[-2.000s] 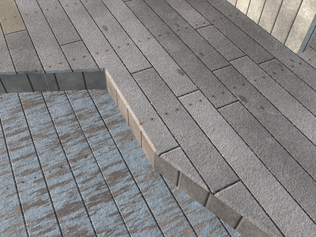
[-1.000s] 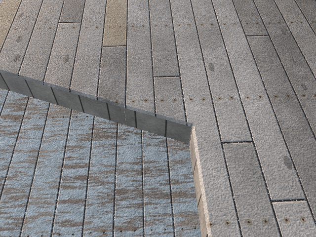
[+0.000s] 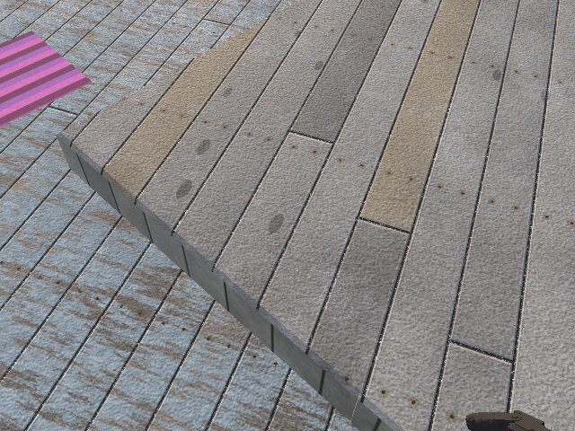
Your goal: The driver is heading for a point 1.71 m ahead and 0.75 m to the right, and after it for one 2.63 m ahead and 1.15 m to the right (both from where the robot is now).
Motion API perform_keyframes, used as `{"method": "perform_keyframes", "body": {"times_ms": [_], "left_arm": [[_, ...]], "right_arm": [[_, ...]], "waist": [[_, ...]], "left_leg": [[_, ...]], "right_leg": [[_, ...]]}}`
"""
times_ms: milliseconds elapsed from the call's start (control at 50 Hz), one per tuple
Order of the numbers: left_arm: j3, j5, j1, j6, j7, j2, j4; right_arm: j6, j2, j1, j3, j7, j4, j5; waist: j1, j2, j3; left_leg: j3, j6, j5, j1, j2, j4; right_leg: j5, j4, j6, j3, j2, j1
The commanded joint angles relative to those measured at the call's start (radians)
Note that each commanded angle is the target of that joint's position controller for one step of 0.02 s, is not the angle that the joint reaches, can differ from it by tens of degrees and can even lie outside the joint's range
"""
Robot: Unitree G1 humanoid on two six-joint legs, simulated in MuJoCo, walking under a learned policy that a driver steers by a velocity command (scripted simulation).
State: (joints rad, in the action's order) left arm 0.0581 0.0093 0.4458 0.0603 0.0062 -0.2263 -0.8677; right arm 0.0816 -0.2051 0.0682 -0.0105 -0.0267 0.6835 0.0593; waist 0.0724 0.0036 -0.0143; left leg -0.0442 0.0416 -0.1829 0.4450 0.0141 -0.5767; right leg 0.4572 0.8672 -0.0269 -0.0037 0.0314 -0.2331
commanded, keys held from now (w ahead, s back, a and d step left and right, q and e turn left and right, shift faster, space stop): w+e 1.00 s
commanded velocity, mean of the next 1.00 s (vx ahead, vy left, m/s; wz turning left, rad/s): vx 0.50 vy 0.00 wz -0.53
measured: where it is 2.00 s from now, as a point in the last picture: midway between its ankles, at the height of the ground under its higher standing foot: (484, 225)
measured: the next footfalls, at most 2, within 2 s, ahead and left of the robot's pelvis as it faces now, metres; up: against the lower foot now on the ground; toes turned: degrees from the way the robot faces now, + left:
right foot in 0.46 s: +0.28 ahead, -0.12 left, +0.00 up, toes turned -19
left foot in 0.94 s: +0.68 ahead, -0.09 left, +0.15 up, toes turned -30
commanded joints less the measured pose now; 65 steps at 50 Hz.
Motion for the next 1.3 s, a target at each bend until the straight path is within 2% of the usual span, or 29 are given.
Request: {"method": "perform_keyframes", "body": {"times_ms": [20, 100, 320, 380, 420, 440, 460, 480, 500, 520, 540, 580, 640, 760, 800, 840, 860, 880, 920, 940, 960, 980, 1000, 1040, 1080, 1120, 1180, 1200, 1300], "left_arm": [[0.028, -0.011, -0.047, -0.001, 0.002, -0.098, 0.09], [0.025, -0.034, -0.03, -0.04, 0.023, -0.058, 0.06], [0.0, -0.047, -0.349, -0.058, 0.039, -0.03, 0.146], [0.002, -0.051, -0.321, -0.059, 0.017, -0.033, 0.151], [0.019, -0.046, -0.172, -0.045, 0.009, -0.057, 0.113], [0.034, -0.046, -0.034, -0.031, 0.003, -0.072, 0.072], [0.073, -0.049, 0.027, -0.03, -0.001, -0.183, 0.06], [0.089, -0.052, -0.029, -0.027, 0.004, -0.323, 0.09], [0.101, -0.016, -0.012, -0.041, -0.005, -0.309, 0.096], [0.08, -0.011, -0.053, -0.05, -0.018, -0.239, 0.075], [0.058, -0.009, -0.084, -0.053, -0.022, -0.172, 0.068], [0.033, -0.008, -0.119, -0.044, -0.025, -0.113, 0.075], [0.034, -0.018, -0.068, -0.008, -0.016, -0.149, 0.048], [0.02, -0.039, 0.104, 0.024, -0.038, -0.153, -0.026], [0.018, -0.028, 0.133, 0.008, -0.053, -0.138, -0.058], [0.018, -0.003, 0.116, -0.009, -0.064, -0.136, -0.051], [0.014, -0.006, 0.027, -0.003, -0.056, -0.135, -0.004], [0.02, 0.001, -0.053, 0.003, -0.049, -0.161, 0.032], [0.066, 0.006, -0.053, 0.012, -0.031, -0.288, 0.048], [0.08, 0.014, -0.11, 0.03, -0.015, -0.296, 0.067], [0.056, 0.032, -0.13, 0.047, 0.017, -0.147, 0.14], [0.051, -0.034, -0.078, 0.046, 0.04, -0.07, 0.177], [0.048, -0.077, -0.051, 0.034, 0.032, -0.033, 0.183], [0.022, -0.078, -0.121, 0.005, 0.008, 0.011, 0.222], [-0.016, -0.055, -0.105, -0.024, -0.008, 0.081, 0.244], [-0.033, -0.038, -0.107, -0.033, -0.017, 0.101, 0.252], [0.008, -0.041, -0.21, -0.038, -0.008, -0.044, 0.261], [0.011, -0.042, -0.261, -0.041, 0.002, -0.053, 0.271], [-0.017, -0.029, -0.448, -0.03, 0.045, 0.025, 0.267]], "right_arm": [[-0.005, -0.15, 0.267, -0.055, 0.018, 0.027, -0.021], [0.018, -0.093, 0.188, -0.041, 0.02, 0.047, -0.034], [0.028, -0.131, 0.282, -0.06, 0.044, 0.137, -0.029], [0.014, -0.154, 0.284, -0.061, 0.049, 0.141, -0.026], [-0.006, -0.2, 0.256, -0.071, 0.045, 0.131, -0.04], [-0.019, -0.214, 0.209, -0.074, 0.036, 0.117, -0.059], [-0.013, -0.154, 0.137, -0.062, 0.038, 0.076, -0.074], [-0.005, -0.051, 0.288, -0.034, 0.024, 0.024, -0.047], [-0.003, -0.091, 0.193, -0.038, 0.02, 0.007, -0.015], [0.005, -0.081, 0.143, -0.034, 0.014, -0.007, -0.017], [0.007, -0.075, 0.123, -0.032, 0.009, -0.02, -0.007], [-0.027, -0.039, 0.139, -0.019, 0.002, -0.032, 0.005], [-0.064, 0.002, 0.079, 0.0, 0.006, -0.087, 0.006], [-0.056, 0.044, -0.27, 0.045, 0.037, -0.3, 0.0], [-0.055, 0.057, -0.374, 0.064, 0.032, -0.378, 0.006], [-0.082, 0.063, -0.314, 0.071, 0.014, -0.385, 0.014], [-0.084, 0.039, -0.21, 0.059, 0.013, -0.359, -0.016], [-0.086, 0.031, -0.11, 0.049, 0.017, -0.321, -0.021], [-0.092, -0.062, 0.212, -0.013, 0.032, -0.221, -0.04], [-0.078, -0.128, 0.338, -0.043, 0.032, -0.197, -0.032], [-0.056, -0.23, 0.405, -0.071, 0.03, -0.149, 0.003], [-0.082, -0.244, 0.257, -0.083, 0.038, -0.155, -0.032], [-0.083, -0.165, 0.109, -0.068, 0.041, -0.173, -0.049], [-0.05, -0.025, 0.067, -0.038, 0.038, -0.062, -0.042], [-0.005, 0.048, 0.141, -0.025, 0.024, 0.054, -0.013], [0.021, 0.047, 0.194, -0.029, 0.008, 0.13, -0.02], [0.047, -0.05, 0.184, -0.05, 0.009, 0.124, -0.042], [0.055, -0.081, 0.211, -0.059, 0.015, 0.139, -0.05], [0.048, -0.09, 0.367, -0.069, 0.043, 0.168, -0.052]], "waist": [[-0.14, 0.102, 0.111], [-0.051, 0.119, 0.024], [-0.094, 0.072, -0.046], [-0.07, 0.081, 0.004], [-0.011, 0.099, 0.1], [0.071, 0.06, 0.154], [0.117, -0.113, 0.135], [-0.047, -0.208, 0.191], [0.031, -0.049, 0.238], [-0.013, -0.033, 0.065], [-0.047, -0.016, 0.002], [-0.091, -0.034, -0.008], [-0.096, -0.037, 0.007], [0.001, -0.109, -0.057], [0.018, -0.066, -0.065], [-0.002, -0.049, 0.022], [-0.058, -0.071, 0.048], [-0.124, -0.08, 0.127], [-0.266, -0.163, 0.346], [-0.348, -0.091, 0.403], [-0.304, 0.294, 0.447], [-0.197, 0.418, 0.453], [-0.098, 0.244, 0.304], [-0.029, 0.032, -0.017], [0.023, -0.011, -0.05], [0.038, 0.043, -0.053], [-0.001, 0.046, -0.052], [-0.013, 0.061, -0.039], [-0.124, 0.06, 0.026]], "left_leg": [[0.402, 0.11, -0.052, -0.491, 0.329, 0.295], [0.151, 0.09, 0.165, -0.281, 0.238, 0.393], [-0.118, 0.108, 0.336, -0.362, 0.253, 0.387], [-0.174, 0.088, 0.857, -0.447, 0.269, 0.21], [-0.202, 0.065, 1.025, -0.451, 0.25, -0.071], [-0.22, 0.03, 0.86, -0.351, 0.209, -0.298], [-0.201, -0.028, 0.239, -0.009, 0.092, -0.68], [-0.063, -0.084, -0.299, 0.252, -0.028, -0.965], [0.067, -0.091, -0.219, 0.333, -0.005, -1.04], [0.061, -0.087, -0.138, 0.426, 0.038, -1.043], [0.051, -0.079, -0.131, 0.46, 0.059, -1.038], [0.034, -0.075, -0.118, 0.466, 0.059, -1.17], [0.005, -0.063, -0.157, 0.593, 0.06, -1.276], [0.035, -0.016, -0.385, 1.124, 0.075, -1.47], [0.037, -0.009, -0.412, 1.07, 0.089, -1.243], [-0.033, 0.01, -0.287, 0.667, 0.076, -1.002], [-0.062, 0.026, -0.258, 0.437, 0.06, -0.831], [-0.11, 0.049, -0.241, 0.14, -0.007, -0.742], [-0.022, 0.064, -0.337, -0.145, -0.075, -0.622], [0.094, 0.092, -0.386, -0.267, -0.031, -0.459], [0.565, 0.147, -0.655, -0.403, 0.215, -0.109], [1.143, 0.168, -0.872, -0.355, 0.351, 0.303], [1.131, 0.164, -0.981, -0.203, 0.381, 0.332], [0.728, 0.173, -0.755, 0.072, 0.333, 0.21], [0.453, 0.094, -0.389, 0.138, 0.269, 0.17], [0.266, 0.055, -0.151, 0.077, 0.223, 0.177], [0.065, 0.047, 0.137, -0.004, 0.175, 0.325], [0.014, 0.05, 0.267, -0.058, 0.15, 0.347], [-0.039, 0.096, 0.349, -0.41, 0.14, 0.425]], "right_leg": [[-0.061, 0.354, -0.051, -0.049, 0.017, -0.475], [-0.184, 0.317, -0.013, -0.031, 0.045, -0.355], [-0.32, -0.002, -0.024, 0.069, 0.055, -0.361], [-0.19, -0.052, -0.09, 0.156, -0.03, -0.246], [-0.181, -0.174, -0.127, 0.178, -0.111, -0.068], [-0.312, -0.339, -0.146, 0.176, -0.139, 0.13], [-0.385, -0.467, -0.192, -0.125, 0.028, 0.339], [-0.959, -0.467, -0.358, -0.59, 0.322, 0.451], [-0.615, -0.562, -0.426, -0.643, 0.325, 0.416], [-0.374, -0.594, -0.384, -0.544, 0.29, 0.284], [-0.29, -0.589, -0.324, -0.473, 0.224, 0.192], [-0.394, -0.555, -0.277, -0.346, 0.133, 0.044], [-0.407, -0.528, -0.257, -0.325, 0.094, -0.022], [-0.223, -0.628, -0.276, -0.481, 0.169, 0.229], [-0.251, -0.691, -0.239, -0.449, 0.137, 0.211], [-0.544, -0.859, -0.248, -0.375, 0.133, 0.105], [-0.753, -0.856, -0.232, -0.291, 0.115, 0.036], [-1.161, -0.796, -0.201, -0.222, 0.103, -0.055], [-1.718, -0.41, -0.155, -0.217, 0.136, 0.121], [-1.642, -0.121, -0.12, -0.192, 0.112, 0.107], [-0.858, 0.301, -0.066, -0.163, -0.075, -0.15], [-0.269, 0.689, -0.04, -0.21, -0.184, -0.364], [-0.308, 0.893, -0.044, -0.246, -0.133, -0.446], [-0.312, 0.994, -0.078, -0.121, -0.058, -0.573], [-0.321, 1.022, -0.111, -0.166, -0.059, -0.596], [-0.313, 0.964, -0.104, -0.211, -0.071, -0.662], [-0.401, 0.54, -0.06, -0.135, -0.085, -0.577], [-0.412, 0.42, -0.052, -0.092, -0.081, -0.55], [-0.452, -0.057, -0.034, 0.092, -0.032, -0.476]]}}
Keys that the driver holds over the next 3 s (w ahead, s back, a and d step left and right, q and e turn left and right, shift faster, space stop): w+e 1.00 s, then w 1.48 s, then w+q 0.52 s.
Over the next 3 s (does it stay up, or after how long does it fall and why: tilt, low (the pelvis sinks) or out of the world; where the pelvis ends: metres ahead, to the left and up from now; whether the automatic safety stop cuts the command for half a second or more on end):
stays up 1.38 -0.77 0.16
